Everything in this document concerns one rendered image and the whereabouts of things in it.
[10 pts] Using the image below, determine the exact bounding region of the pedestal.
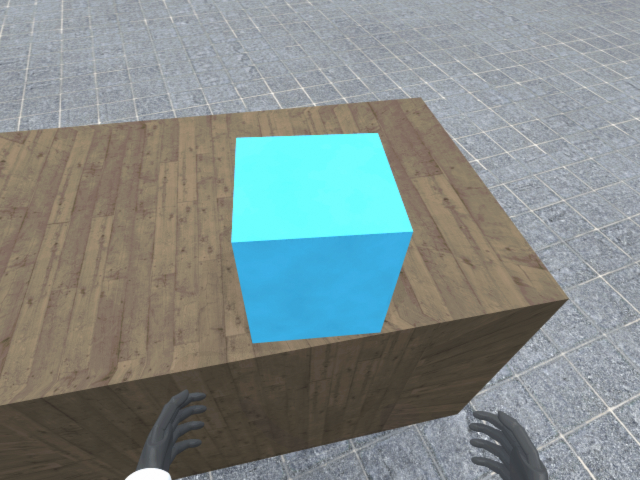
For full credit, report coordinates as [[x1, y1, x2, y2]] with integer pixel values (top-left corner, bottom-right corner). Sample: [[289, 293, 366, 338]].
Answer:
[[0, 97, 569, 480]]

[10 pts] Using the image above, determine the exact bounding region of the robot left hand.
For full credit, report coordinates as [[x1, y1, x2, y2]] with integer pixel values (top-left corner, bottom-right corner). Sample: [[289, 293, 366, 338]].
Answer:
[[135, 389, 207, 473]]

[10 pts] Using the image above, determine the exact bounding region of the robot right hand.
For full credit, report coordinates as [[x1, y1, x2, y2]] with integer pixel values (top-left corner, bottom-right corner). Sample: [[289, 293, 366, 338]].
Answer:
[[469, 411, 549, 480]]

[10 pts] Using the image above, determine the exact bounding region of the carton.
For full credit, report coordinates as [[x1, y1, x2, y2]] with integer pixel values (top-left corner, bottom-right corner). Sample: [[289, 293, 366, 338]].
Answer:
[[231, 133, 413, 343]]

